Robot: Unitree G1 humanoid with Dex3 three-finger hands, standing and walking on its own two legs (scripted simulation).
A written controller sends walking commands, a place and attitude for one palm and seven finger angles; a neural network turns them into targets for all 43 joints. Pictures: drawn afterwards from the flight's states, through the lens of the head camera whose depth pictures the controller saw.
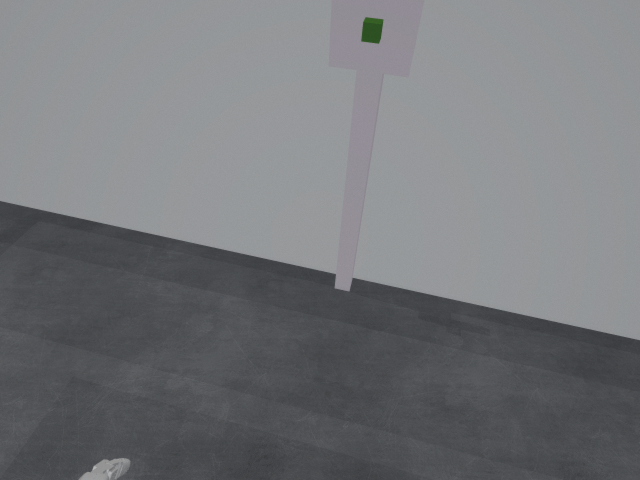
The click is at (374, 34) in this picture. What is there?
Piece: button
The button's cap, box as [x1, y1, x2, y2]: [361, 17, 383, 43]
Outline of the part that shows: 366,17 363,21 361,40 378,43 380,39 383,19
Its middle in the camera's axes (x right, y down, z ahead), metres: +0.10 -0.42 +0.78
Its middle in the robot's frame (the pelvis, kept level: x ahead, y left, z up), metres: +0.89 -0.05 +0.19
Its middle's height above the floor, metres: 0.96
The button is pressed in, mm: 0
